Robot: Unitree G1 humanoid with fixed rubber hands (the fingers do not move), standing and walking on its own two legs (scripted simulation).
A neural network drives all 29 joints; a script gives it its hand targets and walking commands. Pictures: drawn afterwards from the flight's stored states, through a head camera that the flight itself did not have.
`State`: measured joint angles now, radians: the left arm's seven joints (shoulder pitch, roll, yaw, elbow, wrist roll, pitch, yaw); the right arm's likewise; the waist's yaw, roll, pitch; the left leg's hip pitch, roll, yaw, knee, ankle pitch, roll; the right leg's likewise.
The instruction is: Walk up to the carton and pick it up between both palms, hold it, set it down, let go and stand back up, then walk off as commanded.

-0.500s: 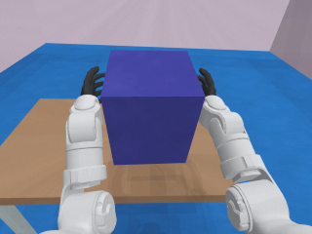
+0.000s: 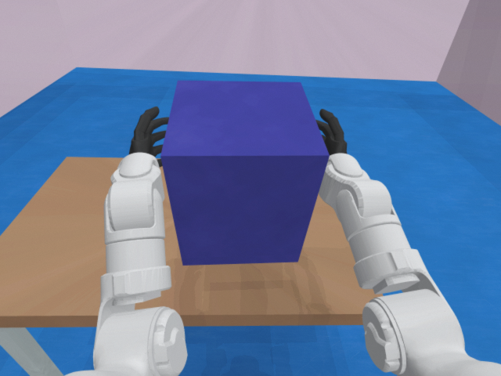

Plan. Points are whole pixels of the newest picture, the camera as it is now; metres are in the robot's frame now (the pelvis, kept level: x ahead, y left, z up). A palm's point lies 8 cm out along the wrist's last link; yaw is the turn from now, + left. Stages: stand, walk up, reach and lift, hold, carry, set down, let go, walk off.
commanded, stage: hold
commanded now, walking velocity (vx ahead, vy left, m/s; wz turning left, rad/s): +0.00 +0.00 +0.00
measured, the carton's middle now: (240, 175) +0.37 +0.02 +0.19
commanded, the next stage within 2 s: set down in 1.36 s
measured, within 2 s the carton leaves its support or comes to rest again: neither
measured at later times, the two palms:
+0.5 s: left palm (145, 158) +0.36 +0.15 +0.23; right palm (331, 161) +0.36 -0.13 +0.22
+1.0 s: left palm (146, 157) +0.36 +0.15 +0.23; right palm (331, 159) +0.37 -0.13 +0.23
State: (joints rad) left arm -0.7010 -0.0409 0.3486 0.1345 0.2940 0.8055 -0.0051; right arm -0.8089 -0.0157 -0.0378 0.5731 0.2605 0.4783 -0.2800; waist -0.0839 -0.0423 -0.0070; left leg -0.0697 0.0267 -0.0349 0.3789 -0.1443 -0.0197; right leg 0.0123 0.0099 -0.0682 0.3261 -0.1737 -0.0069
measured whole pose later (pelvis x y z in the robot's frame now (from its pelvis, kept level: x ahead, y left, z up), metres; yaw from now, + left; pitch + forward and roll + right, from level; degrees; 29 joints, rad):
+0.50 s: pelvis +0.00 +0.00 +0.00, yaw +0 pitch -9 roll -1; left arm -0.71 -0.05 0.35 0.13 0.31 0.81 0.00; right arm -0.81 -0.02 -0.04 0.58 0.27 0.47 -0.27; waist -0.08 -0.03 0.00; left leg -0.07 0.02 -0.03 0.38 -0.14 -0.01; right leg 0.01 0.01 -0.06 0.32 -0.17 0.00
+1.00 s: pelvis +0.00 +0.00 +0.00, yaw +0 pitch -10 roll -1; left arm -0.71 -0.05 0.36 0.14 0.31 0.82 -0.01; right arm -0.82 -0.01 -0.06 0.60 0.26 0.49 -0.27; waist -0.09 -0.04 -0.01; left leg -0.06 0.02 -0.03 0.38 -0.15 -0.02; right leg 0.02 0.01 -0.06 0.32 -0.18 0.00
